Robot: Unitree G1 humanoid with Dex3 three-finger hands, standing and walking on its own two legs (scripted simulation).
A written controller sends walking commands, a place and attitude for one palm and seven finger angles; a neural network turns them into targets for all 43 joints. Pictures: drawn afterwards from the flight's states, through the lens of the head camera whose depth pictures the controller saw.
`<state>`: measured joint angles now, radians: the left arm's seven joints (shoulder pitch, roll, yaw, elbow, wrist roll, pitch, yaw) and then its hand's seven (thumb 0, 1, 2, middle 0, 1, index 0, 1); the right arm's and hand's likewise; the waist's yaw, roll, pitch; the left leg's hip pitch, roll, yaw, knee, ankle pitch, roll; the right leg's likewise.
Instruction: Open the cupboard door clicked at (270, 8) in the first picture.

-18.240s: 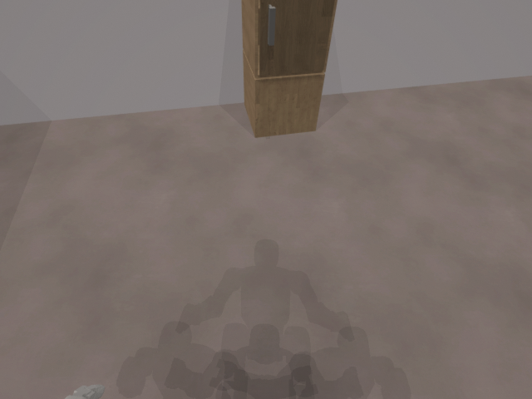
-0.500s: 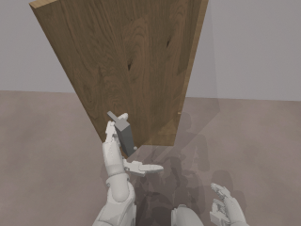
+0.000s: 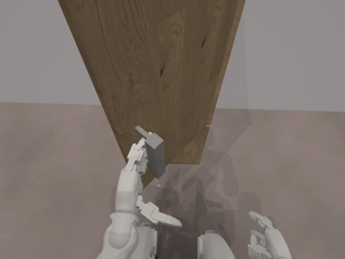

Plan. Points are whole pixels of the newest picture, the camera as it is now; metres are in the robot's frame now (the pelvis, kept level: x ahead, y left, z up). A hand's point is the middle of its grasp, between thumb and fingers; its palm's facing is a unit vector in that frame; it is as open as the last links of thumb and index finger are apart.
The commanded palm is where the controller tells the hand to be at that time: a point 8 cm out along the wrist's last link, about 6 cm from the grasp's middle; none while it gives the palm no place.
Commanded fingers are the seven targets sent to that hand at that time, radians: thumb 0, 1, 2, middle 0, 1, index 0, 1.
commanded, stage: slide the hand sideways off the handle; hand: left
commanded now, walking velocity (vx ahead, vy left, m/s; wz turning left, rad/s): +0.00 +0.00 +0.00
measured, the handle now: (149, 152) +0.35 +0.07 +0.03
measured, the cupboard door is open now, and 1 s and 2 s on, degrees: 49 49 49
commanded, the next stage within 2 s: draw the hand back to the body in 0.76 s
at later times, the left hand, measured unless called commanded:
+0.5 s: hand (140, 205) +0.23 +0.08 +0.03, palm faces -0.03 -1.00 -0.02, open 16.2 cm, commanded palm +0.21 +0.15 +0.03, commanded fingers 0.00 -0.50 0.30 -0.15 -0.30 -0.15 -0.30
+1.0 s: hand (121, 212) +0.21 +0.11 +0.05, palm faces -0.04 -1.00 -0.05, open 16.3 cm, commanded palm +0.18 +0.18 +0.07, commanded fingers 0.00 -0.50 0.30 -0.15 -0.30 -0.15 -0.30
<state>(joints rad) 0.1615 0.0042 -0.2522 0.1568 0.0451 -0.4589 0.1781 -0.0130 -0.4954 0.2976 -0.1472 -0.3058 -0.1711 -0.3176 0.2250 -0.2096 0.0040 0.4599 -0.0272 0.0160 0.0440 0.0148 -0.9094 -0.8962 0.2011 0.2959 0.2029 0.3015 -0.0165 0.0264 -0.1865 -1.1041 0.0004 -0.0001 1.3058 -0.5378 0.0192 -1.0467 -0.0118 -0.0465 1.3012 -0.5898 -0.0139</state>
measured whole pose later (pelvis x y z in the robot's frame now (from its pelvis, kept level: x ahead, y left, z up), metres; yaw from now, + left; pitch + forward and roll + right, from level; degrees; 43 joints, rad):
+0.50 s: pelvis +0.01 -0.02 -0.01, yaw +1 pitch +20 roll -1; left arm 0.42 0.10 -0.17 -0.06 -0.02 -0.47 0.03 -0.01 -0.50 0.30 -0.16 -0.30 -0.17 -0.31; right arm 0.19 -0.20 0.02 0.41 -0.02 -0.01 0.01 0.01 -0.91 -0.90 0.20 0.30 0.20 0.30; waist 0.01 0.03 -0.19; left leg -1.13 0.01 -0.03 1.35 -0.57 -0.01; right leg -1.07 0.00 -0.08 1.34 -0.63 -0.04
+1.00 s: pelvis +0.01 -0.02 -0.01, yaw +1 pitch +20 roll -2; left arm 0.52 0.17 -0.04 -0.20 -0.15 -0.42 -0.12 -0.01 -0.49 0.30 -0.16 -0.30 -0.16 -0.30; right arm 0.20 -0.21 -0.01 0.42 0.01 -0.03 -0.04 0.02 -0.91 -0.90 0.20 0.30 0.20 0.30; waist 0.01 0.04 -0.19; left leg -1.14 0.02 -0.05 1.38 -0.59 -0.02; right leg -1.06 0.01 -0.09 1.36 -0.64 -0.05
